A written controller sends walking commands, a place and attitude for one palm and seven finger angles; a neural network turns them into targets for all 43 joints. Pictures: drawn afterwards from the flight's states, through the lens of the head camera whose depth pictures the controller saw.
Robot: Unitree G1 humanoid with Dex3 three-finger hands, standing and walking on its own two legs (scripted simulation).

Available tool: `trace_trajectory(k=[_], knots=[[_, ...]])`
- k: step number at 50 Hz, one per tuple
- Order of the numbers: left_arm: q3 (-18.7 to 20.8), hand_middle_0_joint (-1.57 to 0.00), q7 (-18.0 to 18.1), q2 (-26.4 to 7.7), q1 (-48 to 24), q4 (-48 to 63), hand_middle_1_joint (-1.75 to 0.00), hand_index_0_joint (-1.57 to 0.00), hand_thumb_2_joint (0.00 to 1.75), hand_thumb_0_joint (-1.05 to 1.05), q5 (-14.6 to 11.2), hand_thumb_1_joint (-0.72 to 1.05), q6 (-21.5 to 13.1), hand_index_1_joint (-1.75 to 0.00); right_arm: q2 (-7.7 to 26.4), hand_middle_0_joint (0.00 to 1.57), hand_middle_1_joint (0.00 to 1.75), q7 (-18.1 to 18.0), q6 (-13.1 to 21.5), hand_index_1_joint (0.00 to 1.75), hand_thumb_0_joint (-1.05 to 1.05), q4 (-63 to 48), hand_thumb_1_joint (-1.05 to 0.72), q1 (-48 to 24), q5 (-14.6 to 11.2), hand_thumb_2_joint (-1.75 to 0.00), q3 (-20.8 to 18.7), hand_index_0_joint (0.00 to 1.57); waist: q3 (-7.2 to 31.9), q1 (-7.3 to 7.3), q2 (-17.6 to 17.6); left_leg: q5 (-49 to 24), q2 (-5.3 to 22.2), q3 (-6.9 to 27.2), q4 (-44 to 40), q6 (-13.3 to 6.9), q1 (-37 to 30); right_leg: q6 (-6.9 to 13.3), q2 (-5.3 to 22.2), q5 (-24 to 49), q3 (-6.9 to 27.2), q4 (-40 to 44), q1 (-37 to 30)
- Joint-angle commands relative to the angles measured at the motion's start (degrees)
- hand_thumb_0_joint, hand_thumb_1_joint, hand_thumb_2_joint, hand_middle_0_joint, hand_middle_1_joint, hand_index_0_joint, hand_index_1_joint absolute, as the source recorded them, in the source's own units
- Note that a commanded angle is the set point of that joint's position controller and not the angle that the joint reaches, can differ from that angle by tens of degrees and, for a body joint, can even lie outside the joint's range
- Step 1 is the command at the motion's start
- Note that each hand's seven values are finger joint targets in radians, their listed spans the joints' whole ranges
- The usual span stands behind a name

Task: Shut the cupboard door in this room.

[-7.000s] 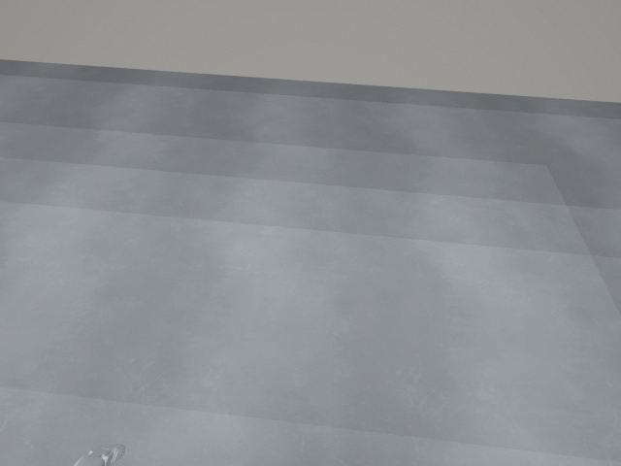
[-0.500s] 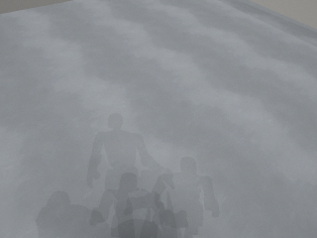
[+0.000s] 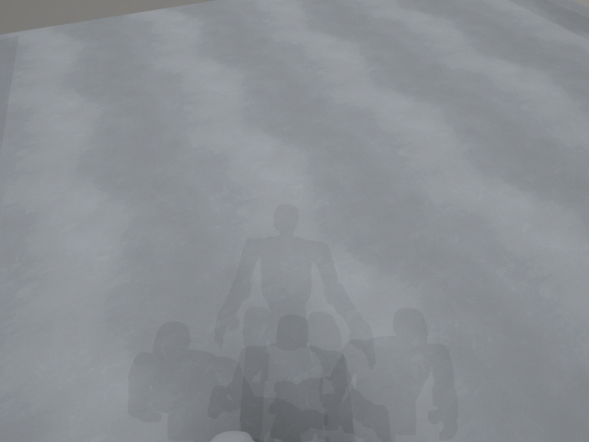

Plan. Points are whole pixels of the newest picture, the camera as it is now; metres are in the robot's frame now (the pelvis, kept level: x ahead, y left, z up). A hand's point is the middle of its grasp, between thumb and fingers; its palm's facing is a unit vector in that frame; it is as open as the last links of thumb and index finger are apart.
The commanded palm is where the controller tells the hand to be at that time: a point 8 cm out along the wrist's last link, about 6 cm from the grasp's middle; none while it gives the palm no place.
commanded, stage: turn or walk to find it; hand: left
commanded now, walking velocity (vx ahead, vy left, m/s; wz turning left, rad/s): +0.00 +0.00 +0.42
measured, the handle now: out of the picture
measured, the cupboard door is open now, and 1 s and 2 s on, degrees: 92 92 92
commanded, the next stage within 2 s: none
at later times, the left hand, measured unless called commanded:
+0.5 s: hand out of the picture +0.04 +0.24 -0.15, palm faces +0.19 -0.95 -0.26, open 7.4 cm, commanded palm none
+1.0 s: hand out of the picture -0.13 +0.24 -0.19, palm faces +0.43 -0.87 -0.24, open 7.4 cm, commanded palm none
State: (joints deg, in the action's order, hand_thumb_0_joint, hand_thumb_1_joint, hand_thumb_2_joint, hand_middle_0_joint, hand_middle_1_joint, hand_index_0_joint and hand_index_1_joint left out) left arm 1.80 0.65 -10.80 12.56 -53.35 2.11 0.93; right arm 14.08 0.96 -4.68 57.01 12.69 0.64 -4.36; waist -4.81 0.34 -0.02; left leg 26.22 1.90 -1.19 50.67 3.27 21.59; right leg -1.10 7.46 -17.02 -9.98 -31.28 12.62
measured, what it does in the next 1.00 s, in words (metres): steps on the spot, turning left: left foot, then right foot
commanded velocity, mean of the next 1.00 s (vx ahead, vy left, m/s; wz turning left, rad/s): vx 0.00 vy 0.00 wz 0.42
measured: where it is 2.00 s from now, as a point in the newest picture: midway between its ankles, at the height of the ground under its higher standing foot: outside the picture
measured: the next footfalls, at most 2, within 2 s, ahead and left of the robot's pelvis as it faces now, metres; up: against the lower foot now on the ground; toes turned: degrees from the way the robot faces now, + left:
left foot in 0.08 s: +0.02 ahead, +0.14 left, +0.00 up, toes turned +6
right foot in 0.54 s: +0.04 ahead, -0.10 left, +0.00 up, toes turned +8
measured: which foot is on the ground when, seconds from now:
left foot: up 0.00-0.06, down 0.08-0.54, up 0.56-0.92, down 0.94-1.00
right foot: down 0.00-0.08, up 0.10-0.52, down 0.54-0.94, up 0.96-1.00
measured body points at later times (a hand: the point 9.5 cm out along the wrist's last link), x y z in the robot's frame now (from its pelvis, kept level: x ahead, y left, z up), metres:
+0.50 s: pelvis -0.02 +0.02 +0.00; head +0.00 +0.01 +0.45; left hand +0.03 +0.29 -0.13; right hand +0.08 -0.21 -0.15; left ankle -0.01 +0.13 -0.74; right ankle -0.01 -0.11 -0.72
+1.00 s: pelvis -0.07 +0.03 -0.01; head -0.05 +0.07 +0.44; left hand -0.15 +0.28 -0.17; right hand +0.11 -0.17 -0.14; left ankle -0.11 +0.13 -0.74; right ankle -0.01 -0.10 -0.71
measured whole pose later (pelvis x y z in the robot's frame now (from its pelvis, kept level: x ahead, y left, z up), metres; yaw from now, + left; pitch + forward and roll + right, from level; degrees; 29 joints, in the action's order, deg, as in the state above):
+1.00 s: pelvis -0.07 +0.03 -0.01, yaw +24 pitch -1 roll +0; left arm 3.3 0.9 -14.7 13.9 -55.9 1.4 3.8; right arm 12.2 0.6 -1.8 55.1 9.8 0.8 -3.0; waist -5.1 -1.1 3.3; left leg 18.5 0.5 -4.0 35.8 -1.8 15.8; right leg -3.5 8.6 -28.4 -7.2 -49.9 21.2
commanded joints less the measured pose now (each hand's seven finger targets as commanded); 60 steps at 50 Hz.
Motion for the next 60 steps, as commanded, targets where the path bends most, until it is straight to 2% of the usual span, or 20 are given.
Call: trace_trajectory(k=[1,2,3,4,5,10,19,24,25,27,28,32,39,44,45,47,48,51,53,60], knots=[[4.1,-0.2,1.1,-14.0,2.1,2.1,-0.3,-0.2,0.9,0.0,-0.4,0.9,-0.5,-0.3,2.6,0.2,0.3,-0.4,3.0,0.3,0.0,-5.1,-0.9,-1.2,-0.2,-0.9,0.0,0.2,7.2,-0.91,12.1,-5.5,-1.6,-4.1,-17.1,-0.4,-4.8,6.2,11.8,27.2,6.7,2.8,-5.7],[4.1,-0.2,1.0,-13.4,1.5,2.2,-0.3,-0.2,0.9,0.0,-0.9,0.9,-0.2,-0.3,3.7,0.2,0.3,-0.3,3.4,0.3,0.0,-4.5,-0.9,1.3,-0.1,-0.9,-0.2,0.2,8.4,0.57,8.9,-13.5,-1.2,-3.8,-25.2,-1.0,-10.8,3.4,10.4,23.9,4.0,-1.7,-2.9],[3.7,-0.2,0.8,-11.1,2.7,3.0,-0.3,-0.2,0.9,0.0,-1.5,0.9,0.2,-0.3,7.9,0.2,0.3,-0.3,4.1,0.3,0.0,-4.5,-0.9,2.8,0.2,-0.9,-1.0,0.2,10.9,1.27,-2.1,-23.7,6.0,5.2,-29.9,-3.7,-19.7,-0.2,6.3,12.9,1.1,-11.0,5.9],[2.6,-0.2,0.4,-7.0,2.3,5.1,-0.3,-0.2,0.9,0.0,-1.6,0.9,0.5,-0.3,13.6,0.2,0.3,-0.5,4.2,0.3,0.0,-4.6,-0.9,4.3,0.4,-0.9,-2.3,0.2,9.4,1.94,-18.0,-43.1,20.1,21.6,-30.7,-10.6,-23.7,-3.8,-0.2,-17.7,0.3,-21.7,19.9],[1.9,-0.2,0.9,-7.5,-1.8,5.7,-0.3,-0.2,0.9,0.0,-1.0,0.9,1.3,-0.3,14.3,0.2,0.3,-1.1,4.0,0.3,0.0,-3.7,-0.9,6.9,0.4,-0.9,-2.4,0.2,9.6,4.14,-14.4,-42.5,22.1,21.5,-30.9,-13.7,-19.5,-3.2,0.0,-19.9,5.7,-28.7,18.6],[2.6,-0.2,-0.2,-7.6,-1.1,2.1,-0.3,-0.2,0.9,0.0,-1.3,0.9,0.9,-0.3,8.9,0.2,0.3,-2.1,4.6,0.3,0.0,-5.5,-0.9,-2.2,0.4,-0.9,-0.5,0.2,6.0,0.2,-8.5,-38.1,12.0,11.7,-30.9,-11.9,-14.0,-3.5,-1.0,-7.3,8.1,-32.2,17.0],[2.1,-0.2,0.4,-6.4,-4.3,4.3,-0.3,-0.2,0.9,0.0,-1.5,0.9,0.9,-0.3,9.2,0.2,0.3,-1.9,3.9,0.3,0.0,-5.6,-0.9,0.5,0.8,-0.9,-1.4,0.2,6.1,1.85,-7.5,-35.3,11.7,18.5,-30.8,-13.6,-14.2,-3.4,-3.7,-9.2,8.7,-17.9,12.6],[2.4,-0.2,0.8,-6.7,2.3,3.4,-0.3,-0.2,0.9,0.0,-1.7,0.9,-0.1,-0.3,8.7,0.2,0.3,-1.4,3.3,0.3,0.0,-6.8,-0.9,-2.3,0.6,-0.9,-1.7,0.2,7.1,-1.36,-6.7,-29.0,8.1,19.1,-26.7,-10.7,-5.4,-2.4,-5.5,1.0,7.0,1.8,-1.9],[2.7,-0.2,1.0,-8.3,4.0,3.1,-0.3,-0.2,0.9,0.0,-1.5,0.9,-0.6,-0.3,7.4,0.2,0.3,-1.2,3.3,0.3,0.0,-6.9,-0.9,-2.4,0.2,-0.9,-1.7,0.2,7.6,-2.34,-3.4,-23.9,5.4,17.2,-23.0,-8.1,-1.1,-1.9,-3.2,5.5,8.9,9.3,-8.0],[3.9,-0.2,1.4,-15.7,4.3,4.3,-0.3,-0.2,0.9,0.0,-0.5,0.9,-1.1,-0.3,3.0,0.2,0.3,-0.8,3.2,0.3,0.0,-9.2,-0.9,-2.3,0.0,-0.9,-1.1,0.2,5.9,-3.11,16.5,6.0,-6.0,4.5,-0.3,-1.9,12.1,8.3,19.6,7.6,29.6,17.0,-9.0],[4.2,-0.2,1.5,-14.7,2.7,5.1,-0.3,-0.2,0.9,0.0,-0.9,0.9,-1.3,-0.3,5.3,0.2,0.3,-0.8,2.3,0.3,0.0,-8.7,-0.9,-2.9,0.7,-0.9,-1.8,0.2,5.3,-2.95,16.1,6.1,-3.4,7.5,8.7,-2.2,11.0,10.3,19.5,3.9,29.3,18.4,-2.6],[2.8,-0.2,1.5,-9.5,-5.4,6.6,-0.3,-0.2,0.9,0.0,-0.8,0.9,-1.4,-0.3,3.8,0.2,0.3,0.2,1.4,0.3,0.0,-4.9,-0.9,1.3,0.8,-0.9,-1.6,0.2,1.8,1.72,7.8,-4.7,-1.0,4.0,18.9,-0.8,9.0,7.4,10.4,6.9,12.9,15.1,2.1],[3.6,-0.2,1.2,-12.6,3.1,3.0,-0.3,-0.2,0.9,0.0,-0.2,0.9,-1.1,-0.3,2.3,0.2,0.3,0.1,2.0,0.3,0.0,-5.9,-0.9,-4.6,0.1,-0.9,-0.4,0.2,4.1,-3.0,11.0,0.5,-0.6,-1.3,0.3,0.4,4.6,9.0,12.3,21.2,9.5,10.7,-5.5],[4.0,-0.2,1.0,-13.8,2.3,1.8,-0.3,-0.2,0.9,0.0,-0.6,0.9,-0.5,-0.3,2.8,0.2,0.3,-0.4,3.1,0.3,0.0,-4.9,-0.9,-0.7,-0.2,-0.9,0.0,0.2,7.6,-0.91,11.7,-7.7,-1.6,-4.5,-18.9,-0.6,-6.6,5.6,11.8,25.6,5.4,2.6,-4.9],[3.9,-0.2,0.9,-12.8,1.7,1.8,-0.3,-0.2,0.9,0.0,-1.0,0.9,-0.2,-0.3,4.1,0.2,0.3,-0.3,3.5,0.3,0.0,-4.4,-0.9,1.5,-0.1,-0.9,-0.2,0.2,8.7,0.49,7.3,-14.7,-0.4,-3.2,-26.3,-1.4,-12.7,3.1,10.4,20.7,3.4,-2.2,-1.0],[2.4,-0.2,0.4,-6.6,0.9,5.2,-0.3,-0.2,0.9,0.0,-1.4,0.9,0.6,-0.3,13.7,0.2,0.3,-0.6,4.0,0.3,0.0,-4.6,-0.9,4.8,0.5,-0.9,-2.2,0.2,8.3,2.41,-18.2,-39.1,21.0,22.1,-32.4,-12.1,-21.1,-3.5,-0.3,-19.2,0.8,-22.4,19.9],[2.2,-0.2,1.0,-7.6,-3.9,5.3,-0.3,-0.2,0.9,0.0,-0.9,0.9,1.5,-0.3,13.0,0.2,0.3,-1.3,4.0,0.3,0.0,-3.3,-0.9,6.7,0.6,-0.9,-2.3,0.2,7.7,4.72,-15.6,-33.6,20.8,22.4,-33.8,-13.3,-15.4,-3.0,-0.2,-18.8,6.4,-28.8,18.1],[3.0,-0.2,0.0,-7.7,-3.0,2.9,-0.3,-0.2,0.9,0.0,-1.1,0.9,1.2,-0.3,9.1,0.2,0.3,-2.0,4.2,0.3,0.0,-5.0,-0.9,-1.7,0.7,-0.9,-0.7,0.2,3.8,0.47,-10.4,-27.6,13.5,14.9,-33.4,-11.8,-11.0,-2.9,-0.3,-8.3,8.7,-33.2,18.6],[2.8,-0.2,-0.2,-7.6,-1.4,1.7,-0.3,-0.2,0.9,0.0,-1.1,0.9,1.1,-0.3,8.4,0.2,0.3,-2.1,4.6,0.3,0.0,-5.3,-0.9,-1.6,0.5,-0.9,-0.5,0.2,5.7,0.39,-8.9,-33.2,11.3,12.7,-32.4,-11.5,-13.7,-3.3,-1.2,-6.3,8.5,-31.8,17.7],[2.2,-0.2,0.3,-6.6,-4.5,3.8,-0.3,-0.2,0.9,0.0,-1.5,0.9,0.8,-0.3,9.1,0.2,0.3,-2.0,4.1,0.3,0.0,-4.9,-0.9,1.7,0.7,-0.9,-1.3,0.2,7.1,2.21,-7.4,-37.4,12.3,17.5,-30.5,-13.7,-17.4,-3.7,-3.3,-9.4,8.8,-20.8,15.6]])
